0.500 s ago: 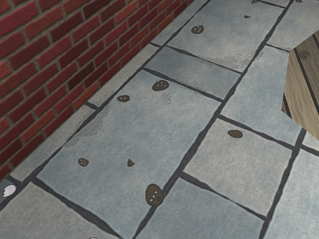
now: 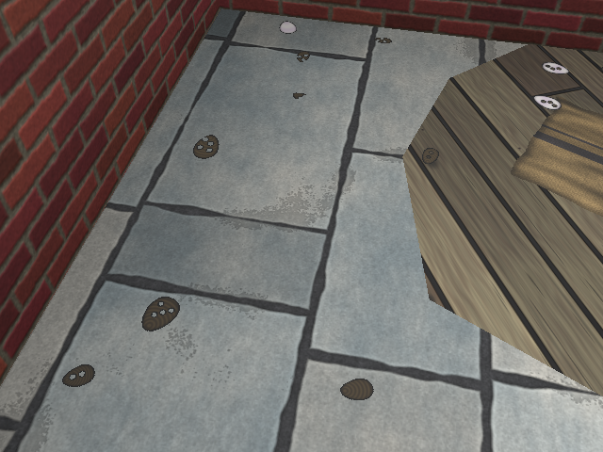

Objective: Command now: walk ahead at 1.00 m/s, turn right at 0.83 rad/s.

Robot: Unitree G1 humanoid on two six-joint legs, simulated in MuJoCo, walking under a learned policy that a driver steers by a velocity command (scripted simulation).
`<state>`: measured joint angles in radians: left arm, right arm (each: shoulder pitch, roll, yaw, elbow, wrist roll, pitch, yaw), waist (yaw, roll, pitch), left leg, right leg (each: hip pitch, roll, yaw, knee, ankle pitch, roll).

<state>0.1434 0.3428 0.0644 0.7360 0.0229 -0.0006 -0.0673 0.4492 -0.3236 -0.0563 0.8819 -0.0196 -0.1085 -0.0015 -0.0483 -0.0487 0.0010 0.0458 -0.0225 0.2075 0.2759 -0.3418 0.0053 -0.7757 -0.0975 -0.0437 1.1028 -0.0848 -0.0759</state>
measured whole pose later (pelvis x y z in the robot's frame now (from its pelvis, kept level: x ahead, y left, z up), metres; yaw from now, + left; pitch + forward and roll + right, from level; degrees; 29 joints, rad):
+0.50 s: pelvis +0.47 -0.05 +0.00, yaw -28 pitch +2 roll +0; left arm 0.45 0.33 0.08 0.82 0.00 -0.05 -0.02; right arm -0.01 -0.26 0.03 0.57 -0.03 -0.06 0.02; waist 0.12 -0.01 0.03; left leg -0.68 0.11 -0.09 0.64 0.01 -0.06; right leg 0.03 0.18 0.22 0.33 -0.35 -0.15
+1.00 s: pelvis +0.84 -0.25 -0.03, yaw -56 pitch +1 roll +2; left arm -0.07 0.32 0.01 0.58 0.05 -0.01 -0.10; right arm 0.51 -0.27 -0.03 0.90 -0.02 -0.08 -0.02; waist -0.08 -0.05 0.06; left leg 0.23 0.02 0.31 0.35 -0.46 -0.06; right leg -0.66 0.03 -0.13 0.68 -0.05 -0.16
